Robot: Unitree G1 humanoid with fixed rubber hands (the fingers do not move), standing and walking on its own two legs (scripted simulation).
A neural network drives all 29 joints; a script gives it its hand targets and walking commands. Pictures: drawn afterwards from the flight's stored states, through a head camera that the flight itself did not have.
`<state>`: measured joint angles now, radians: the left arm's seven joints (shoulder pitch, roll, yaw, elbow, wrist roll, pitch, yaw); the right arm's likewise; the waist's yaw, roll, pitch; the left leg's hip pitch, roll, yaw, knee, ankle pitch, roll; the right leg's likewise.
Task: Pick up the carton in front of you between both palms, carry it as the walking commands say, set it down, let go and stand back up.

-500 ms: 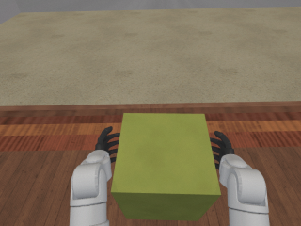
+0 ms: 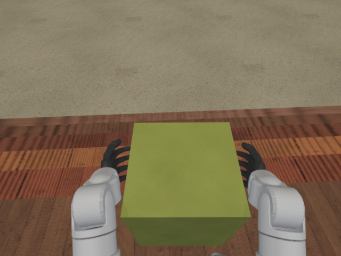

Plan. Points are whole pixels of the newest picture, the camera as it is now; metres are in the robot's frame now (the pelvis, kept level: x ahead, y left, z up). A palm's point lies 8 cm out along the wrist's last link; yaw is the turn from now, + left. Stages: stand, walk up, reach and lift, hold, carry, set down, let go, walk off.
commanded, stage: carry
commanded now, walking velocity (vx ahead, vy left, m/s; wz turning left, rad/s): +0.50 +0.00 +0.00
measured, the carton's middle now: (181, 188) +0.28 -0.01 +0.01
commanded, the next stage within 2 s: none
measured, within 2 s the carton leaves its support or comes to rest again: neither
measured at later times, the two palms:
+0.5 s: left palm (125, 72) +0.65 +0.15 +0.08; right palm (215, 69) +0.68 -0.15 +0.07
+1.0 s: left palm (137, 29) +1.01 +0.14 +0.07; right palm (205, 31) +0.99 -0.16 +0.06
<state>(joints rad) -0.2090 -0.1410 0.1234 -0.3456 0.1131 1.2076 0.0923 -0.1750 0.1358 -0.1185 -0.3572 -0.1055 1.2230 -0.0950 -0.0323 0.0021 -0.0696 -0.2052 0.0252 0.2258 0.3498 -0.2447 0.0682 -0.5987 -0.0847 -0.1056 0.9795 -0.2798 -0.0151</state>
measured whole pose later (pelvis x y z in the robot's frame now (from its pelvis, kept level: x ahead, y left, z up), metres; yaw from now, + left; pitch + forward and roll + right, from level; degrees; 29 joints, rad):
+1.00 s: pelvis +0.63 +0.00 -0.05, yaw +2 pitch +5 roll +0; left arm -0.67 -0.03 0.28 -0.03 0.11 1.20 0.11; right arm -0.70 0.02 -0.18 0.07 -0.03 1.18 -0.16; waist -0.12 -0.01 0.03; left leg -0.31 -0.05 0.08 0.81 -0.59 0.08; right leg -0.72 -0.01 -0.01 0.85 0.07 -0.04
